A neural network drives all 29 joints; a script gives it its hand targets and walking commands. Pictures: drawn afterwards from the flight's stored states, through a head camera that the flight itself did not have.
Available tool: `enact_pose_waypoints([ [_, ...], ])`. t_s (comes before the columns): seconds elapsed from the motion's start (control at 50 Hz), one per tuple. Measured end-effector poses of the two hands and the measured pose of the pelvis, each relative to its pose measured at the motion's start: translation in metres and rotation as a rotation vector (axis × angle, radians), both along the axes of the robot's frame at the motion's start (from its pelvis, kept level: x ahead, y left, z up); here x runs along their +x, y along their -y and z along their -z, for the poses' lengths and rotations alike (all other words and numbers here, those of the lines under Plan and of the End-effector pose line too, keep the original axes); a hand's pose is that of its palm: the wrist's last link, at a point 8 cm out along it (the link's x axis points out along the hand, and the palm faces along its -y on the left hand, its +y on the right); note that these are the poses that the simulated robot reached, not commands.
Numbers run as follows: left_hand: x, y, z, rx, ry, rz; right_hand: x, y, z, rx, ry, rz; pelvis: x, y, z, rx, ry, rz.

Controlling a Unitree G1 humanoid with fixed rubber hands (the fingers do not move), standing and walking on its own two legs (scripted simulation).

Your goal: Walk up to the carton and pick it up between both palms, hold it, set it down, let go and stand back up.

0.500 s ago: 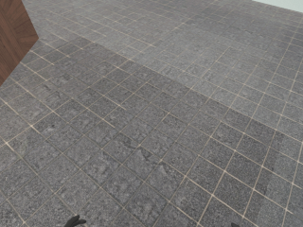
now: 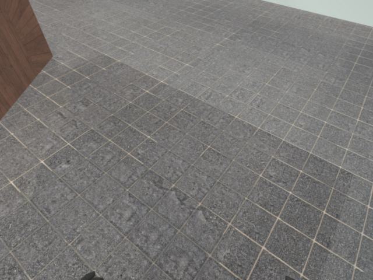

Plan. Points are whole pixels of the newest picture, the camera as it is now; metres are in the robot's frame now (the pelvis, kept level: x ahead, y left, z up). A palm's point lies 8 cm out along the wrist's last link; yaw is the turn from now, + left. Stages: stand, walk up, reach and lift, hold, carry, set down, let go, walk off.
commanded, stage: stand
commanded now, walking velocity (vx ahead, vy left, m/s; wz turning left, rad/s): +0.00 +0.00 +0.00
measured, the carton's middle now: out of the picture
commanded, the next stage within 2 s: none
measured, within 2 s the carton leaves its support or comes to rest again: neither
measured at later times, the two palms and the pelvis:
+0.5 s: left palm out of the picture +0.07 +0.24 -0.11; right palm out of the picture +0.08 -0.24 -0.11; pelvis -0.01 +0.00 +0.00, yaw +0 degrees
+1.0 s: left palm out of the picture +0.05 +0.24 -0.11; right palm out of the picture +0.05 -0.25 -0.11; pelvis -0.01 +0.00 +0.01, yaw +0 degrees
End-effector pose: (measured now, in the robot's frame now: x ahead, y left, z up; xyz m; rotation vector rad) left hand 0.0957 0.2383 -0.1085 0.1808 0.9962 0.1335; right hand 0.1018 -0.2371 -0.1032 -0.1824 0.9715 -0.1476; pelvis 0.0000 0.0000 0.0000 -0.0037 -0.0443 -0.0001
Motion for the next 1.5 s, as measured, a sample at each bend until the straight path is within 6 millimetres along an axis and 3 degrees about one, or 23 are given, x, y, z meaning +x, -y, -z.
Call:
enact_pose_waypoints([
  [0.56,-0.033,-0.001,0.001,0.009,-0.051,-0.018,-0.03,0.003,0.004,0.007,-0.055,0.008,-0.013,0.002,-0.004,0.0,0.008,-0.006],
  [1.04,-0.049,-0.001,0.004,0.012,-0.113,-0.022,-0.056,0.009,0.009,-0.007,-0.143,0.013,-0.012,0.004,-0.007,-0.002,-0.004,-0.008],
  [1.5,-0.049,-0.005,0.008,0.013,-0.154,-0.032,-0.05,0.005,0.009,-0.011,-0.164,0.016,-0.003,0.0,-0.009,0.001,-0.001,-0.011],
])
